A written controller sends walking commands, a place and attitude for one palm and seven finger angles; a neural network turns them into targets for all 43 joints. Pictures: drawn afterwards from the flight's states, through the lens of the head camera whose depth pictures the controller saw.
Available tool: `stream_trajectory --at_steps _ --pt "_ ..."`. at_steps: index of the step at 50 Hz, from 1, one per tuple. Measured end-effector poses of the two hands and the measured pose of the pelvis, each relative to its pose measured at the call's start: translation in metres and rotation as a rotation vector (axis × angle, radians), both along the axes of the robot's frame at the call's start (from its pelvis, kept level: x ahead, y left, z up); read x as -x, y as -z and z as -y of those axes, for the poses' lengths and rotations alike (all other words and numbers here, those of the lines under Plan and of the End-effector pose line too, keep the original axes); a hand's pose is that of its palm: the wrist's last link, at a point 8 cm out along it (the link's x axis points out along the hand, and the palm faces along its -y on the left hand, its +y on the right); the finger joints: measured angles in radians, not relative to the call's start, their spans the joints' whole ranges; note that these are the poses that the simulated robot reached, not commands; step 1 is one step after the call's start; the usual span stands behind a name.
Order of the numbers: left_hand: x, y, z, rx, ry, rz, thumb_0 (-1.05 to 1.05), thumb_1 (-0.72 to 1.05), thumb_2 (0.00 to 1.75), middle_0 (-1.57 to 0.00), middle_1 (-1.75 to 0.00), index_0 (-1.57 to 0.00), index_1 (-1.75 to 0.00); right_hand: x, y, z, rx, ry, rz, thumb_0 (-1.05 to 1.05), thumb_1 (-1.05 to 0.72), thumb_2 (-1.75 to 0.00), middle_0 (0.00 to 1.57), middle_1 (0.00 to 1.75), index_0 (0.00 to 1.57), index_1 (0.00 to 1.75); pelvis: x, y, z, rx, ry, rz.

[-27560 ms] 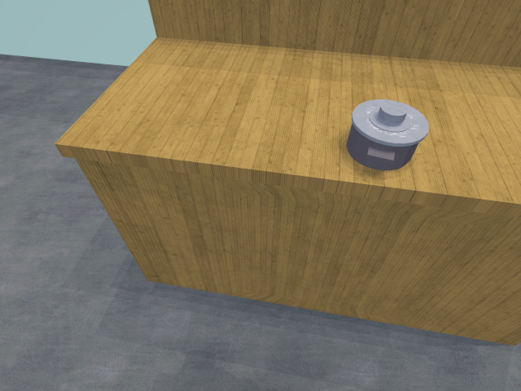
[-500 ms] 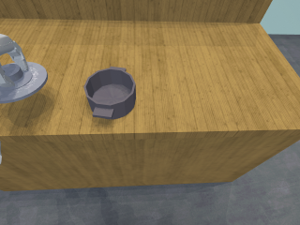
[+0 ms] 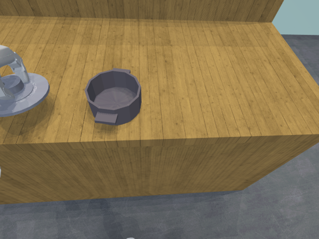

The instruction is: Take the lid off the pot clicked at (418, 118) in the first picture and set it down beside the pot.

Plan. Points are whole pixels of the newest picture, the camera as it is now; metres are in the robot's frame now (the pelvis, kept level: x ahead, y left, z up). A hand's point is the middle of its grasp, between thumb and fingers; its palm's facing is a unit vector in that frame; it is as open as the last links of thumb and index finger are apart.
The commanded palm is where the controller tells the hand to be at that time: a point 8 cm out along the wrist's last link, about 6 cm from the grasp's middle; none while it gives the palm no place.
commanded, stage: lower the lid onto the table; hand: left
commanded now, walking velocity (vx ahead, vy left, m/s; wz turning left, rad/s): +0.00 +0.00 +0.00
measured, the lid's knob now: (9, 85) +0.47 +0.35 +0.11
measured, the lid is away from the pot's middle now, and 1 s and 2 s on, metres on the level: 0.24 0.24 0.25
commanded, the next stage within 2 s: open the fingers wide in 0.78 s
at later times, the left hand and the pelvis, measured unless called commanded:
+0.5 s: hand (13, 94) +0.45 +0.34 +0.10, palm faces -0.48 -0.15 -0.87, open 8.5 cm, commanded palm +0.49 +0.35 +0.17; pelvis +0.00 +0.00 -0.01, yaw -1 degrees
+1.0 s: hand (13, 103) +0.44 +0.35 +0.07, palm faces -0.45 -0.11 -0.88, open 8.5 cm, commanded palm +0.46 +0.35 +0.15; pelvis -0.01 +0.01 -0.02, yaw -2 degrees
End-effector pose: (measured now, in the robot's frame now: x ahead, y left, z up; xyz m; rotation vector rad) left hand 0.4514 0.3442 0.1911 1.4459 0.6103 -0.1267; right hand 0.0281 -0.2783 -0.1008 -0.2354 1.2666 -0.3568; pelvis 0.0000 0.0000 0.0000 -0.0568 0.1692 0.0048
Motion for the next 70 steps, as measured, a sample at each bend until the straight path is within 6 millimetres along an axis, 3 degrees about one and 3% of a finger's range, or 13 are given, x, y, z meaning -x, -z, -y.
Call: stream_trajectory --at_steps 23,44,62,70 --pt "-0.002 0.03 0.006 0.008 0.039 -0.04 -0.01 0.09 0.91 -0.65 -0.92 -0.63 -0.88 0.015 0.005 0.0 0.023 0.025 -0.025 0.01 -0.9 -0.9 0.2 0.3 0.2 0.3 0.004 0.007 -0.001 0.008 0.01 -0.023" --pt "-0.002 0.057 -0.007 0.017 0.046 -0.069 -0.01 0.08 0.91 -0.66 -0.92 -0.64 -0.89 0.032 0.008 -0.003 0.052 0.048 -0.079 0.01 -0.9 -0.9 0.2 0.3 0.21 0.3 0.005 0.014 -0.006 0.021 0.017 -0.059" --pt "0.013 0.064 -0.013 0.004 0.088 -0.004 0.01 0.14 0.84 -0.61 -0.94 -0.59 -0.92 0.001 0.011 -0.013 0.026 0.009 -0.029 0.01 -0.9 -0.9 0.2 0.3 0.21 0.3 0.009 0.015 -0.01 0.023 0.01 -0.058" --pt "0.01 0.061 -0.011 -0.005 0.101 -0.012 0.01 0.15 0.82 -0.59 -0.94 -0.58 -0.92 -0.002 0.01 -0.012 0.04 -0.001 -0.029 0.01 -0.9 -0.9 0.2 0.3 0.21 0.3 0.007 0.015 -0.011 0.022 0.006 -0.056"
